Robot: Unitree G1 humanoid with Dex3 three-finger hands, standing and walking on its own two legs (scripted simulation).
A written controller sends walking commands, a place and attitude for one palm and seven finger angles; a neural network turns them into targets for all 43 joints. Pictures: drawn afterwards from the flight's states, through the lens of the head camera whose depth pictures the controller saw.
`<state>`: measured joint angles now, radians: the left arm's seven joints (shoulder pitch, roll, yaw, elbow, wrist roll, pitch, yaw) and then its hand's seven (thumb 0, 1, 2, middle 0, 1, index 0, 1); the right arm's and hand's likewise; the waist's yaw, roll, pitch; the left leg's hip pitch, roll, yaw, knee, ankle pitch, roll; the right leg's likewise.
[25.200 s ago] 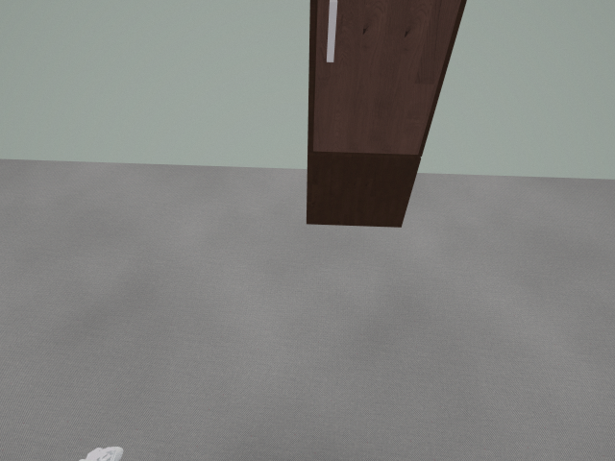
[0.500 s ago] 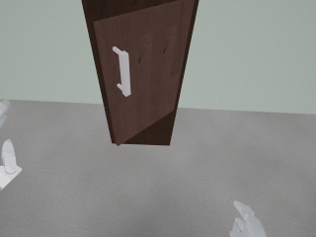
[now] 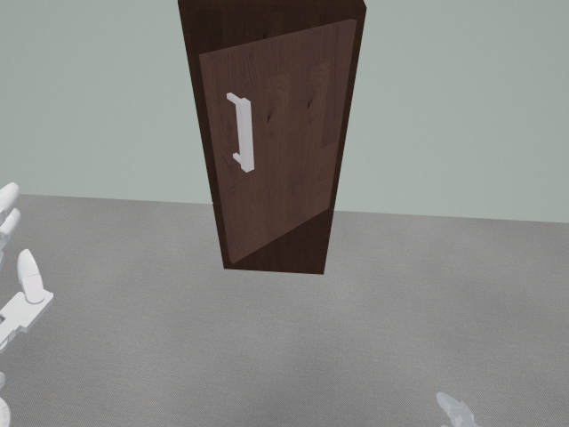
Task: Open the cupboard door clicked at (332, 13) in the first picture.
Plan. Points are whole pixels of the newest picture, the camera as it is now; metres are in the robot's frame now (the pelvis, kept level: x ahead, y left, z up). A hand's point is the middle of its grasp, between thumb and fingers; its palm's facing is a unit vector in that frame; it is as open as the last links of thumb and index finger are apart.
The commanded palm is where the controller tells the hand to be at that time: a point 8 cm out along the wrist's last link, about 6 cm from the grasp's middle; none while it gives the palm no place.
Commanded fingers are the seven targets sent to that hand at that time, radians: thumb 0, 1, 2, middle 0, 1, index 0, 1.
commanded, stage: stop stepping back and stand still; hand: left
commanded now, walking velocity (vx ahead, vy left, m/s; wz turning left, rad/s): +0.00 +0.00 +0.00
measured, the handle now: (239, 133) +0.65 +0.13 +0.10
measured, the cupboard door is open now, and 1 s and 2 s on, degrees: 42 42 42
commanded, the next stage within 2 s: let the arm hang, fingers relaxed in 0.76 s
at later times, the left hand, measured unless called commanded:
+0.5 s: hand (19, 305) +0.20 +0.29 +0.16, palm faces +0.37 -0.80 -0.47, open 7.4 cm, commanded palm +0.14 +0.33 +0.18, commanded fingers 0.00 0.90 0.90 -0.20 -0.30 -0.20 -0.30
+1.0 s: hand (74, 392) +0.18 +0.30 -0.03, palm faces +0.11 -0.88 -0.45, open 7.4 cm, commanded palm none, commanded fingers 0.00 0.90 0.90 -0.20 -0.30 -0.20 -0.30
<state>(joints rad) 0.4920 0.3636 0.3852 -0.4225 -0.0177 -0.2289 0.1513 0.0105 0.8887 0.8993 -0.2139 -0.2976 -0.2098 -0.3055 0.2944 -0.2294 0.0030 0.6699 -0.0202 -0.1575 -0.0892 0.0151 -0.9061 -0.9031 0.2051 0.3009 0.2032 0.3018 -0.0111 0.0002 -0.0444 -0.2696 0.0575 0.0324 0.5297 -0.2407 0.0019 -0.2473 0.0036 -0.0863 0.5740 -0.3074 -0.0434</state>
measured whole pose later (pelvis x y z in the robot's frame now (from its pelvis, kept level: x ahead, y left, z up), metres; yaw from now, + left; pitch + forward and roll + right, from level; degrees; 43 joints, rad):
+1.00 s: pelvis -0.02 +0.04 +0.00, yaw +1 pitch +0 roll -1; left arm 0.26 0.35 0.13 0.33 0.03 -0.02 0.01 0.00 0.90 0.90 -0.20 -0.30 -0.20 -0.30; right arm 0.13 -0.29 0.00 0.82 -0.02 -0.05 0.01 0.01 -0.91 -0.90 0.21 0.30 0.20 0.30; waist -0.01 0.07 -0.02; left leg -0.36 0.00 0.04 0.56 -0.22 0.03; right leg -0.30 -0.06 -0.08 0.56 -0.26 0.02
